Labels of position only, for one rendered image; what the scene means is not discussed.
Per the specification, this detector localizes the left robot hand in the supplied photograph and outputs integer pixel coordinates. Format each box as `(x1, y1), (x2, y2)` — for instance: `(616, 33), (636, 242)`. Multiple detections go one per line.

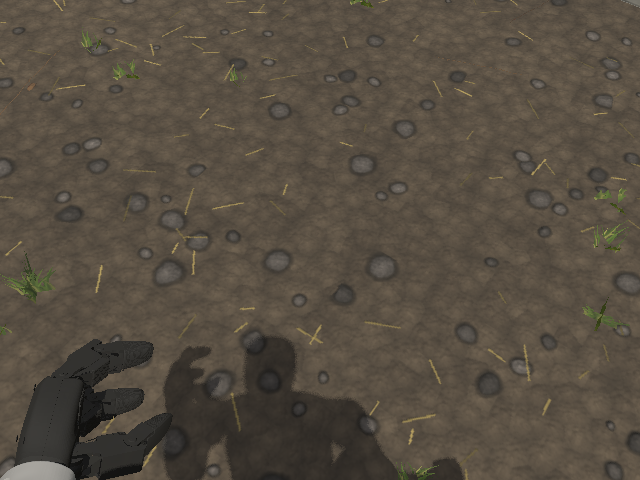
(14, 339), (173, 480)

